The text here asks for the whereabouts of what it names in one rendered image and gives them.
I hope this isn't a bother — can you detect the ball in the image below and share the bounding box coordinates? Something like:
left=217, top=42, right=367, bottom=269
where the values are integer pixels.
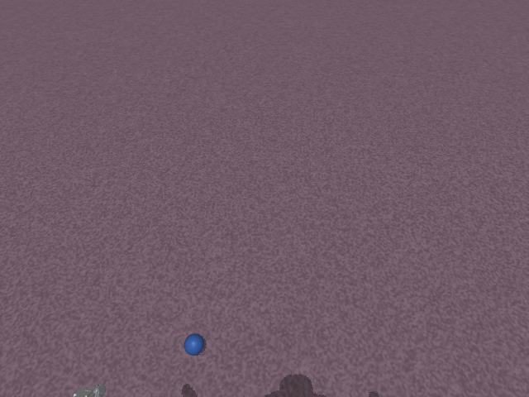
left=184, top=333, right=204, bottom=355

